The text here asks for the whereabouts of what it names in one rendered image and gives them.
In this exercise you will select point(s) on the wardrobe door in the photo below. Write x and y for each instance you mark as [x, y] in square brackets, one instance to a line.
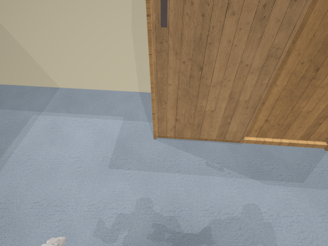
[215, 62]
[296, 104]

